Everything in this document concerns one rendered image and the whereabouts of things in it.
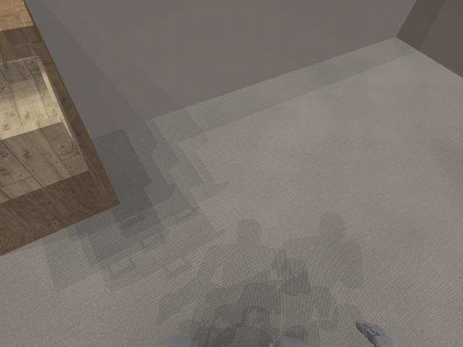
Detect drawer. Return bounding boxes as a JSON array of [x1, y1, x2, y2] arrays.
[[0, 55, 88, 203]]

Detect cabinet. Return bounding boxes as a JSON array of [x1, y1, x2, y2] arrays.
[[0, 0, 120, 256]]

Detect robot right hand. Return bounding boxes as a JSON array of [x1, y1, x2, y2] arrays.
[[356, 320, 398, 347]]

